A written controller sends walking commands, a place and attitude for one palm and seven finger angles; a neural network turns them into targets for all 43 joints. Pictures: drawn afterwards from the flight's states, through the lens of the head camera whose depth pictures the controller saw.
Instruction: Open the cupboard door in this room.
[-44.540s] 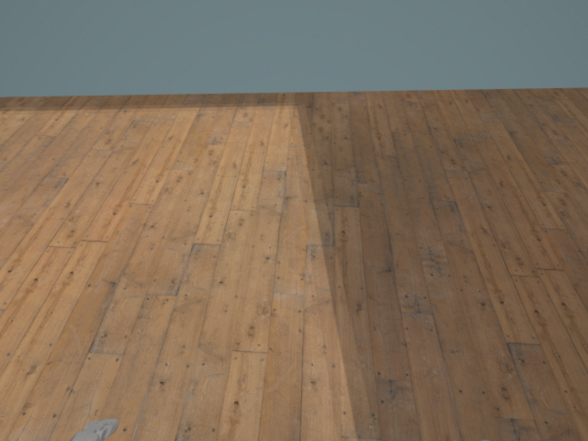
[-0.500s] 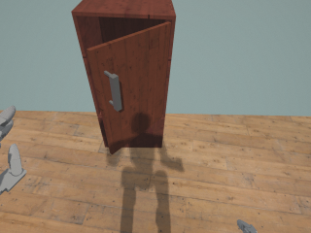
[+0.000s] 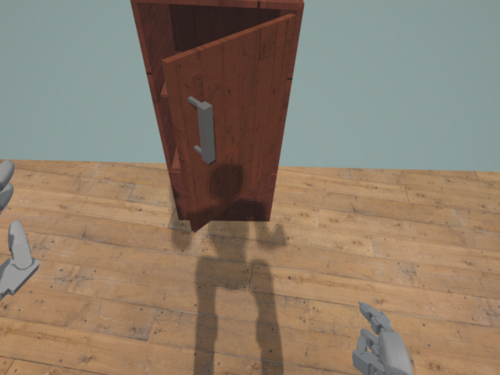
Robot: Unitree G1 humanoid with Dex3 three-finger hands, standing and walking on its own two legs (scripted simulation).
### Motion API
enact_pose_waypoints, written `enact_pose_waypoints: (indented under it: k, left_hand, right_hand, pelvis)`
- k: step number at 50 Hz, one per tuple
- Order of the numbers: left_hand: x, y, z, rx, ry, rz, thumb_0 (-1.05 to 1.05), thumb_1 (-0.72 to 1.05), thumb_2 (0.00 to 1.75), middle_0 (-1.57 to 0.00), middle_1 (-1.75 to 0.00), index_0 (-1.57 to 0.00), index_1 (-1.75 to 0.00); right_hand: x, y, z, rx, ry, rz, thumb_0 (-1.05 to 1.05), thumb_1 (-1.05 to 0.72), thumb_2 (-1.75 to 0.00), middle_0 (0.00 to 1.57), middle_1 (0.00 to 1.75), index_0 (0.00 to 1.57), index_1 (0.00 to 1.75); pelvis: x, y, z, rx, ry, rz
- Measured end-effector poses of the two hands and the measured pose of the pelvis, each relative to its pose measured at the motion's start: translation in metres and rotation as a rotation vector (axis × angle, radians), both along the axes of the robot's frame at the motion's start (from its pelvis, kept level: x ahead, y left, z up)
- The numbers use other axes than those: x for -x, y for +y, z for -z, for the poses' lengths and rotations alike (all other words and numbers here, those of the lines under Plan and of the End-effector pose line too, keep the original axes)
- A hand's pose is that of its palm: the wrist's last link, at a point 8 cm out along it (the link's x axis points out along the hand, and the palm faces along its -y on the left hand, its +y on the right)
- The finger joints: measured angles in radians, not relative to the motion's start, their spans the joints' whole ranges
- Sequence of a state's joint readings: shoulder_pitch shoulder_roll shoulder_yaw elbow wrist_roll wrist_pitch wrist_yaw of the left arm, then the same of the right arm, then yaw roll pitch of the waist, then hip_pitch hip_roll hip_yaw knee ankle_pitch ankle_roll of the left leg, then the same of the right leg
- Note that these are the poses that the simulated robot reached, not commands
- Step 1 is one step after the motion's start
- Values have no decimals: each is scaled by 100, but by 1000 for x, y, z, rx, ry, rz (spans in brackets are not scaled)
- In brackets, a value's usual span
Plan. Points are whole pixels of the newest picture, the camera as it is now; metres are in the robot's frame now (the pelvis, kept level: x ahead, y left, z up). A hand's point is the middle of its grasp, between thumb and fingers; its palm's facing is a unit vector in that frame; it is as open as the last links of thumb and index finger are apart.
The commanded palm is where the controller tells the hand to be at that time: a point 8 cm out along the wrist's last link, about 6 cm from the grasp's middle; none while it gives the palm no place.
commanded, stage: stop stepping back and stand still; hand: left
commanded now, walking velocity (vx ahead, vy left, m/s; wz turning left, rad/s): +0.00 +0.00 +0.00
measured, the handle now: (200, 130) +0.63 +0.16 +0.03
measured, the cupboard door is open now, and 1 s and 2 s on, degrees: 46 46 46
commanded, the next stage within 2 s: let the arm hang, fingers relaxed in 0.22 s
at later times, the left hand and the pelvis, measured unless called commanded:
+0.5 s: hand (100, 366) +0.15 +0.25 -0.08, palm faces +0.03 -0.91 -0.41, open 7.4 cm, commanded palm none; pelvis -0.02 +0.01 -0.01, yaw +2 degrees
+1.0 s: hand out of the picture -0.02 +0.23 -0.16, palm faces +0.05 -0.94 -0.33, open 7.3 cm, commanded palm none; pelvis -0.02 -0.01 +0.00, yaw +3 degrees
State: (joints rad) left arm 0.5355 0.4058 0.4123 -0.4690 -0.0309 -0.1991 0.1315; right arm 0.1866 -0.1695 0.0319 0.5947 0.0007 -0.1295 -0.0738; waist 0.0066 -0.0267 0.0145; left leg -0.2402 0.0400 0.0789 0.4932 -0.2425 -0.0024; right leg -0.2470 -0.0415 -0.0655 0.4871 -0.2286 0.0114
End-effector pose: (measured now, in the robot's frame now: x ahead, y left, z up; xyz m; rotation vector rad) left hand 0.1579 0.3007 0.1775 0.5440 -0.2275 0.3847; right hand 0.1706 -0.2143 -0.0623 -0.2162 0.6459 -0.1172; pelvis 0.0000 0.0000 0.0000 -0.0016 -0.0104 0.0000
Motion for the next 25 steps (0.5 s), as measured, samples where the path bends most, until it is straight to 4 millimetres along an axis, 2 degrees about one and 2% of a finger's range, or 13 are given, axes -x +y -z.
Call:
enact_pose_waypoints:
  k: [9, 16, 17, 19, 21, 23, 25]
  left_hand:
    - [10, 9, 5, 20, 27, -34, 1, 89, 90, -21, -30, -21, -30]
    - [8, 7, 5, 15, 32, -20, 1, 89, 90, -21, -30, -21, -30]
    - [4, 7, 12, 7, 55, -5, 1, 89, 90, -21, -30, -21, -30]
    - [-7, 12, 52, 49, 227, -1, 0, 90, 90, -20, -30, -20, -30]
    - [-9, 13, 110, 137, 476, -34, 0, 90, 90, -20, -30, -20, -30]
    - [3, 5, 169, 222, 728, -65, 0, 90, 90, -20, -30, -20, -30]
    - [27, -12, 219, 297, 943, -75, 0, 91, 90, -20, -30, -20, -30]
  right_hand:
    - [24, 0, 9, 18, 65, 12, 1, -90, -90, 20, 30, 21, 30]
    - [31, -6, 11, 27, 81, 33, 2, -91, -90, 20, 30, 20, 30]
    - [31, -8, 14, 20, 80, 18, 1, -91, -90, 20, 30, 20, 30]
    - [32, -15, 29, 8, 131, -17, 1, -90, -90, 20, 30, 20, 30]
    - [35, -23, 44, -1, 191, -17, 1, -90, -90, 20, 30, 20, 30]
    - [43, -31, 56, -9, 239, 1, 1, -91, -90, 20, 30, 20, 30]
    - [55, -38, 62, -10, 288, 21, 1, -91, -90, 20, 30, 20, 30]
  pelvis:
    - [7, 7, -2, 1, 1, -4]
    - [9, 8, -3, 8, 1, -6]
    - [10, 9, -2, 11, 10, -16]
    - [13, 11, 2, 8, 22, -32]
    - [16, 13, 6, 2, 29, -35]
    - [18, 12, 8, -2, 27, -31]
    - [19, 9, 9, -7, 20, -27]
